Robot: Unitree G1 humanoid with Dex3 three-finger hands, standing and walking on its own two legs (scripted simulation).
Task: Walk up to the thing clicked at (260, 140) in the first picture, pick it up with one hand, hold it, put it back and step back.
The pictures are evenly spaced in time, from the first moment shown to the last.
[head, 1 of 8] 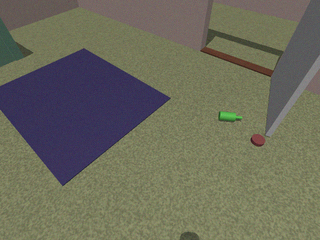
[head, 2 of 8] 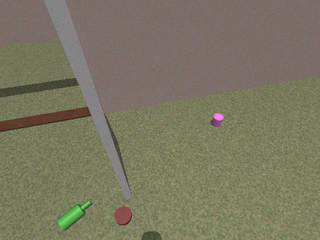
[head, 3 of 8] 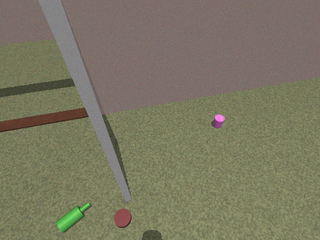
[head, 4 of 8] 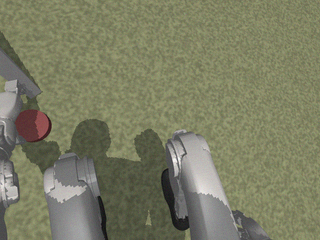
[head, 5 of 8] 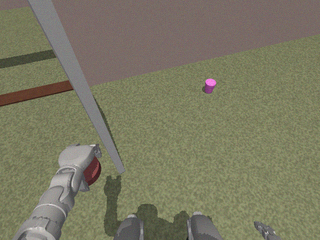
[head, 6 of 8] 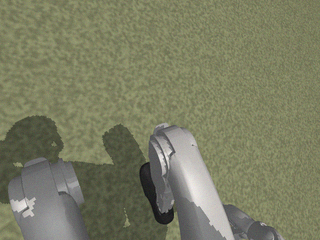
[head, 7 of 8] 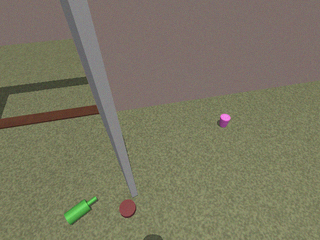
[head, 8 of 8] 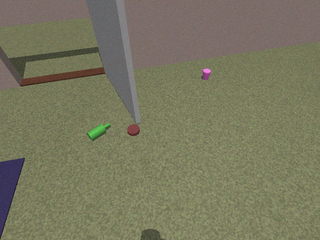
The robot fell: no
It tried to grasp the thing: yes
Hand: left
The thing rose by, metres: 0.70
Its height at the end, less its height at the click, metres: +0.00
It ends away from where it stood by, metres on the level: 0.03
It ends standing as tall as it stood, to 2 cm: yes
